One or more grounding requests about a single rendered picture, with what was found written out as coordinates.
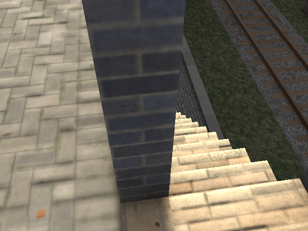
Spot stairs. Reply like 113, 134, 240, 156
168, 111, 277, 196

